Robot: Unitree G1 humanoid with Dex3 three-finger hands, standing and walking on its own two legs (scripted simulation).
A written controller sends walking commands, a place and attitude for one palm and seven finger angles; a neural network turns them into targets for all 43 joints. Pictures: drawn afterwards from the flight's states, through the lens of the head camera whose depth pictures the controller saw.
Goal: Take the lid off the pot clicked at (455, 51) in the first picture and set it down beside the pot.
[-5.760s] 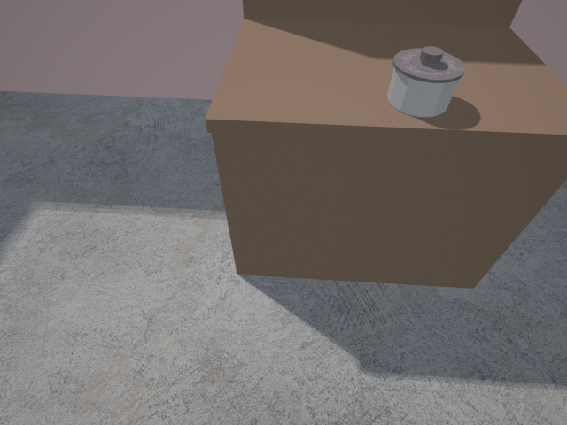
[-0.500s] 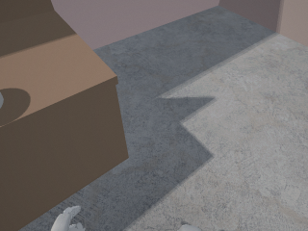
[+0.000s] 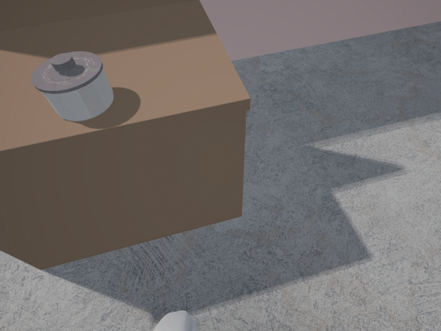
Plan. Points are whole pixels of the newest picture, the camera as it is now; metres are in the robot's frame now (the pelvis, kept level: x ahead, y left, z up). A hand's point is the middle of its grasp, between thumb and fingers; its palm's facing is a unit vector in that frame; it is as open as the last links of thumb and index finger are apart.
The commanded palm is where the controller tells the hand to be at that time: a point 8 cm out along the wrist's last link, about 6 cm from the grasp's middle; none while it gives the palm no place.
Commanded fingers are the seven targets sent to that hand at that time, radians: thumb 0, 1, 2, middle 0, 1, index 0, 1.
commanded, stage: turn to face it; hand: left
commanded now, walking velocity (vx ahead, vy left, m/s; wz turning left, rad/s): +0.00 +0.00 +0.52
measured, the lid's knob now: (63, 62) +0.66 +0.41 +0.12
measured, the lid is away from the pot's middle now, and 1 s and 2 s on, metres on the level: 0.00 0.00 0.00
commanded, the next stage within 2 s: take the last steps up to it in 0.48 s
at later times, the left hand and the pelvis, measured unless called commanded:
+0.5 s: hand out of the picture +0.06 +0.27 -0.16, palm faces +0.25 -0.94 -0.25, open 7.4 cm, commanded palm none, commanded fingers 0.00 0.90 0.90 -0.20 -0.30 -0.20 -0.30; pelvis +0.02 +0.05 +0.00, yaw +13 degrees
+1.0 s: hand out of the picture -0.02 +0.17 -0.15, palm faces +0.41 -0.88 -0.23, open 7.4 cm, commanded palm none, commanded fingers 0.00 0.90 0.90 -0.20 -0.30 -0.20 -0.30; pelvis +0.09 +0.03 +0.01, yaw +20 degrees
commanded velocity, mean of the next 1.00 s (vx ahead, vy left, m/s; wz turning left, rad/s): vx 0.13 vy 0.02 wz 0.22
